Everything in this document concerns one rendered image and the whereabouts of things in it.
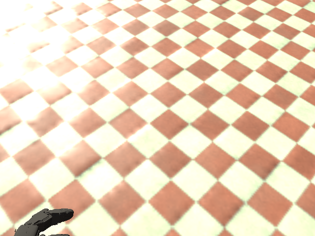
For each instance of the left robot hand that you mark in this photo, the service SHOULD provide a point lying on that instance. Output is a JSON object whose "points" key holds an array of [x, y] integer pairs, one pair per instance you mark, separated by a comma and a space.
{"points": [[43, 220]]}

